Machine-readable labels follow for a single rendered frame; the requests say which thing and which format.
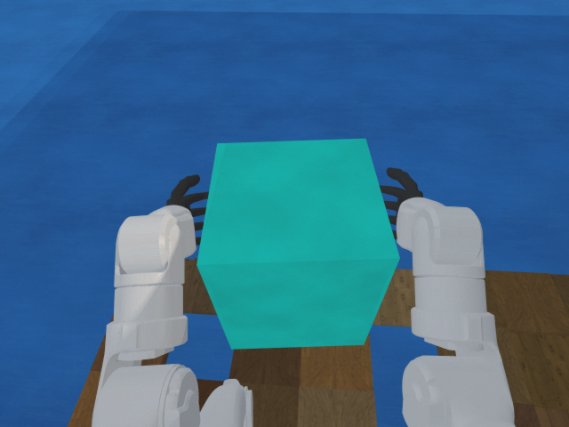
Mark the robot right hand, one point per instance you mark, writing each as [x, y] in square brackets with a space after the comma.
[411, 191]

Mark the right robot upper arm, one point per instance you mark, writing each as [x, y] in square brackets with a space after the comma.
[455, 391]

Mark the robot left hand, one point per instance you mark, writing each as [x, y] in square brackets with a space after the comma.
[178, 199]

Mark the left robot upper arm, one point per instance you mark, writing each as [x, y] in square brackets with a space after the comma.
[149, 396]

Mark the carton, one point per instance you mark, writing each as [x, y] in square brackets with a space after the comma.
[297, 248]

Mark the left robot thigh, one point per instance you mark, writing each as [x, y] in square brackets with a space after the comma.
[228, 405]

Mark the robot left forearm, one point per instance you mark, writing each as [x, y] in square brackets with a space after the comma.
[149, 273]

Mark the robot right forearm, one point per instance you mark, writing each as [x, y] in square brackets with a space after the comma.
[450, 303]

